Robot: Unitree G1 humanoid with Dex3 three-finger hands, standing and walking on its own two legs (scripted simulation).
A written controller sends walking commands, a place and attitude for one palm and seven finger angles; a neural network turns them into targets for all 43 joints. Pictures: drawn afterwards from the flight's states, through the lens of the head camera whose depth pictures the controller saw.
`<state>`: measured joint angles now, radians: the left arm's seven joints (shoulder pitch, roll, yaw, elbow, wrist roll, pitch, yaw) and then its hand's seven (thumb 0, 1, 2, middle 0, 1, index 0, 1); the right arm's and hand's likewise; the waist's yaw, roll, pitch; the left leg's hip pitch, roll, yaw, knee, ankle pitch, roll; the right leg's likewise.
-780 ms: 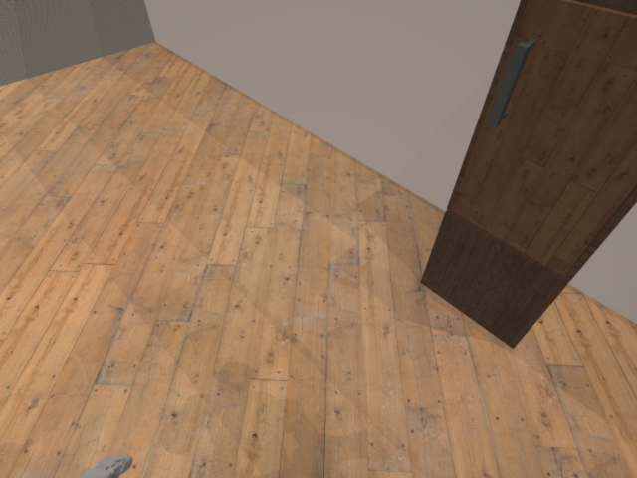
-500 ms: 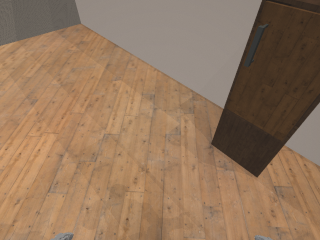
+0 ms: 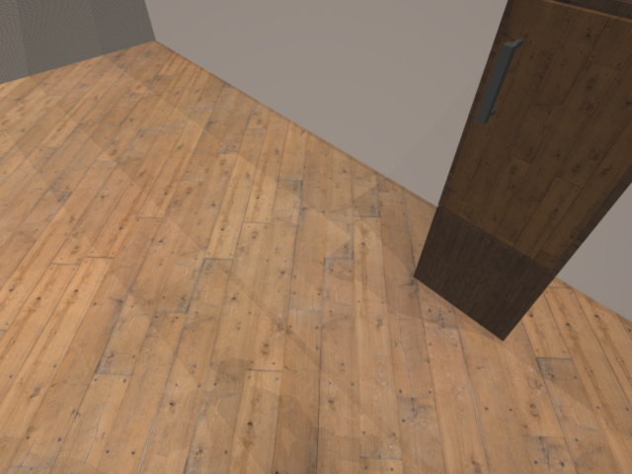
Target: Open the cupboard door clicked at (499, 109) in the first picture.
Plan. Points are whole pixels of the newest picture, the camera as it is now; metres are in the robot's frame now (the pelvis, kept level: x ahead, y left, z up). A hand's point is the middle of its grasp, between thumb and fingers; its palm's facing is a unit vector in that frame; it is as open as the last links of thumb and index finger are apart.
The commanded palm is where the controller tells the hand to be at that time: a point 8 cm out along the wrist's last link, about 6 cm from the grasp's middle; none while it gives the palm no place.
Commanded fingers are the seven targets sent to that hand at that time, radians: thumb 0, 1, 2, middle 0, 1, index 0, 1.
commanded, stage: stand and wait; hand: left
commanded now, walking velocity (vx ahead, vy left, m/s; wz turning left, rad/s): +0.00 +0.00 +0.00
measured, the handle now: (499, 82) +0.91 -0.37 +0.08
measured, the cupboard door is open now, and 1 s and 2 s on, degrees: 0 0 0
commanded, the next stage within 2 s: look at it before walking up in 0.04 s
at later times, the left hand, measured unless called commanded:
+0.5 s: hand out of the picture +0.08 +0.24 -0.15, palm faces -0.03 -0.94 -0.33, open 7.3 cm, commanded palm none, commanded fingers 0.00 0.90 0.90 -0.20 -0.30 -0.20 -0.30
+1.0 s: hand out of the picture +0.08 +0.23 -0.17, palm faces +0.05 -0.95 -0.31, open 7.3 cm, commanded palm none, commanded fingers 0.00 0.90 0.90 -0.20 -0.30 -0.20 -0.30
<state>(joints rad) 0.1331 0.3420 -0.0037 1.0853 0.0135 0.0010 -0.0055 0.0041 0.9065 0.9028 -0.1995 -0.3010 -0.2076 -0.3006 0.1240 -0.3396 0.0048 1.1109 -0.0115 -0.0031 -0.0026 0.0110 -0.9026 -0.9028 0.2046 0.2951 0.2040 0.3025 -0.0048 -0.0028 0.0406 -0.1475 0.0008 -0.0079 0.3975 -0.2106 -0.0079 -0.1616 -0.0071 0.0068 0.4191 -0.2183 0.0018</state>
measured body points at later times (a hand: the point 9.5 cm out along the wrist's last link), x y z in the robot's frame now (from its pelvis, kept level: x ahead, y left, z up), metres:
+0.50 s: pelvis +0.01 +0.00 +0.00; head +0.01 +0.00 +0.45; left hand +0.09 +0.29 -0.13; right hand +0.08 -0.30 -0.13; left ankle +0.00 +0.13 -0.74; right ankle +0.01 -0.12 -0.74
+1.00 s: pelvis +0.01 +0.00 -0.01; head +0.03 +0.00 +0.44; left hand +0.08 +0.28 -0.14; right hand +0.10 -0.28 -0.15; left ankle +0.00 +0.12 -0.74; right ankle +0.01 -0.12 -0.74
